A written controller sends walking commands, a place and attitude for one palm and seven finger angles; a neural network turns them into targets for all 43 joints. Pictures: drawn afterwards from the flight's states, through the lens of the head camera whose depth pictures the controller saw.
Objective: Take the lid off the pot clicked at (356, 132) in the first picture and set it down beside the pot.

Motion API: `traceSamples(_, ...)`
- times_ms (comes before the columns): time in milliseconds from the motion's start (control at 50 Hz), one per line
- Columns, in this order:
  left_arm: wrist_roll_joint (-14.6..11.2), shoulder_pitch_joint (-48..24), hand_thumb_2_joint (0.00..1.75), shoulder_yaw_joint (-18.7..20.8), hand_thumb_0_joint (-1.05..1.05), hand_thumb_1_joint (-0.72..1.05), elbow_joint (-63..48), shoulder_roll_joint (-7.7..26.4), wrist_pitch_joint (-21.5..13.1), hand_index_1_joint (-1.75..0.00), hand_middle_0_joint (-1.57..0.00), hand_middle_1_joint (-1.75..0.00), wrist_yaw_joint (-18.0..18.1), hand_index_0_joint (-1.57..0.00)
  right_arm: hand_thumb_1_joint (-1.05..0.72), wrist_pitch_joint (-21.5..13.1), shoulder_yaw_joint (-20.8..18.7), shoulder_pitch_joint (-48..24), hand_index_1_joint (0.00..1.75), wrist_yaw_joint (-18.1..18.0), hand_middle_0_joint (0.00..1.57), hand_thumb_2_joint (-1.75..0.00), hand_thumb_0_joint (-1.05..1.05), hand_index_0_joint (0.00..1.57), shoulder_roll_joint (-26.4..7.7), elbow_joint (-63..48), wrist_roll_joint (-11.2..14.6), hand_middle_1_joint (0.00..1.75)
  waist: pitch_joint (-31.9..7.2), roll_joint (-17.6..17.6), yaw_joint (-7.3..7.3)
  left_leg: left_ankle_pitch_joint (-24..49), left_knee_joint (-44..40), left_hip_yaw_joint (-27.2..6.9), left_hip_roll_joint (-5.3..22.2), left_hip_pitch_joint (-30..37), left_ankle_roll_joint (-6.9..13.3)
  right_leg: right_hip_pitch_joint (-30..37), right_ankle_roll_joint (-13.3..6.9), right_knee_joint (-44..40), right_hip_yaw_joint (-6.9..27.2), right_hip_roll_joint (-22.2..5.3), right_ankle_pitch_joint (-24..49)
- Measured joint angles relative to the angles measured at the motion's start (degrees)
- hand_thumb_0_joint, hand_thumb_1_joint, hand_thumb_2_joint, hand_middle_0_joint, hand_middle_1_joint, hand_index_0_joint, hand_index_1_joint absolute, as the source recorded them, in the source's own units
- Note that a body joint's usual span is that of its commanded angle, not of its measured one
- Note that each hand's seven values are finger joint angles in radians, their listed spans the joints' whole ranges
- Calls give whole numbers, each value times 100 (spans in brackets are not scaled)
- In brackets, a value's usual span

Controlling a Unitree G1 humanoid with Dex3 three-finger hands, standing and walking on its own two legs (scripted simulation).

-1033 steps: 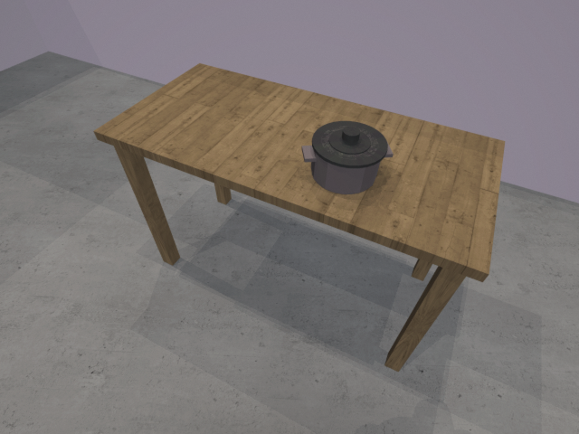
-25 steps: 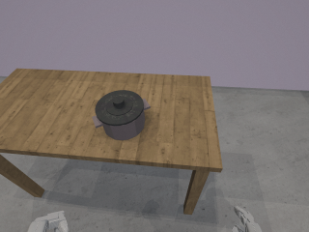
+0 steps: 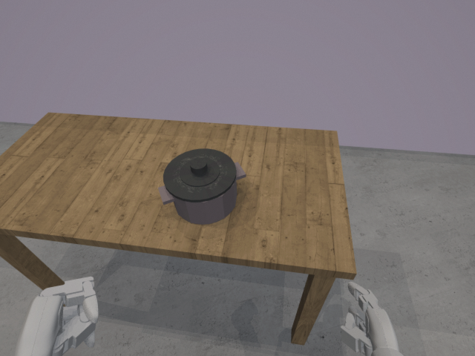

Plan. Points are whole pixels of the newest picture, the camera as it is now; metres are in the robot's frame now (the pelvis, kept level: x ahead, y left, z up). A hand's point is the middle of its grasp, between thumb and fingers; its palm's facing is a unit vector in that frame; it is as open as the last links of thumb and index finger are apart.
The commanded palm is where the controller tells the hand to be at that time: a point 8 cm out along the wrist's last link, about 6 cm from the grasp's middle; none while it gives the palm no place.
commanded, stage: raise the hand higher, near the body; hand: left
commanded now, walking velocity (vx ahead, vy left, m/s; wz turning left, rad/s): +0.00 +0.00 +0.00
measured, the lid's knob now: (198, 166) +0.52 +0.17 +0.01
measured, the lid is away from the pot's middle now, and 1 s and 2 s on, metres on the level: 0.01 0.01 0.01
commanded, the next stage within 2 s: reach forward and open the fingers in 0.08 s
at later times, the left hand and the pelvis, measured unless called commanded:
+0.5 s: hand (66, 305) +0.16 +0.27 +0.07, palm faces -0.24 -0.11 -0.96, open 3.0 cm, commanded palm +0.16 +0.27 +0.13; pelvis -0.03 +0.01 +0.00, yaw -1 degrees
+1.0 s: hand (82, 270) +0.21 +0.27 +0.07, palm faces -0.24 -0.06 -0.97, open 8.1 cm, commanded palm +0.20 +0.27 +0.13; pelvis -0.04 +0.03 +0.00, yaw +0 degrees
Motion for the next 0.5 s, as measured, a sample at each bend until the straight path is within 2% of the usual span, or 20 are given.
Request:
traceSamples(200, -63, -249, 90, 204, 1, 90, -532, 145, -53, -150, -130, -150, 46, -130, -90, 51, 71, 161, 30, 36, 21, -90, 1, 20, -24, 63, -12, 30, 87, 52, -27, 28, -24, 33, -10, 59, 38, 71, 39, -73, 31, -13, 70)
traceSamples(260, 1656, -395, 89, 14, 1, 89, -826, 534, 325, -150, -129, -150, 177, -129, -90, 325, 84, 175, 30, 120, 20, -90, 1, 20, -145, -29, -41, 30, -39, 77, 37, 4, 129, 79, -4, -229, 54, -272, 36, 168, 70, -21, 17)
traceSamples(300, 2706, -459, 89, -157, 1, 88, -927, 822, 591, -149, -128, -149, 191, -128, -90, 609, 61, 58, 30, 215, 20, -90, 1, 20, -229, -69, -30, 30, -77, 133, 54, -6, 229, 135, 15, -418, 61, -508, 31, 322, 125, -14, -5)
traceSamples(340, 3564, -519, 88, -319, 1, 85, -886, 1128, 809, -148, -126, -148, 114, -126, -90, 893, 38, -81, 30, 287, 20, -90, 1, 20, -306, -87, -10, 30, -104, 197, 54, -5, 297, 187, 34, -566, 70, -692, 33, 429, 176, -4, -4)
traceSamples(360, 3896, -561, 88, -388, 1, 84, -834, 1278, 895, -147, -125, -147, 46, -125, -90, 1004, 28, -148, 30, 311, 20, -90, 1, 20, -345, -89, 11, 30, -104, 235, 50, -1, 322, 202, 43, -613, 75, -746, 36, 459, 191, 2, 3)
traceSamples(400, 4357, -669, 89, -501, 1, 80, -708, 1534, 1005, -143, -122, -143, -134, -122, -90, 1137, 1, -239, 30, 337, 20, -90, 1, 20, -414, -91, 60, 30, -119, 316, 23, 14, 349, 198, 44, -677, 87, -803, 47, 481, 186, 2, 19)
traceSamples(420, 4483, -736, 90, -545, 1, 78, -626, 1620, 1018, -141, -121, -141, -235, -121, -90, 1165, -17, -268, 30, 342, 20, -90, 1, 20, -442, -88, 88, 30, -126, 359, 1, 27, 351, 180, 36, -690, 94, -805, 55, 475, 168, -4, 28)
traceSamples(460, 4595, -878, 92, -596, 1, 73, -431, 1728, 966, -134, -120, -134, -504, -120, -90, 1176, -40, -309, 30, 339, 20, -90, 1, 20, -485, -69, 142, 30, -146, 430, -35, 59, 337, 141, 18, -700, 108, -791, 71, 445, 127, -18, 51)
traceSamples(500, 4586, -1058, 94, -660, 0, 68, -278, 1796, 911, -127, -118, -127, -833, -118, -90, 1177, -60, -320, 30, 317, 20, -90, 1, 20, -511, -80, 172, 30, -144, 476, -61, 93, 314, 95, -3, -686, 121, -750, 84, 404, 79, -32, 78)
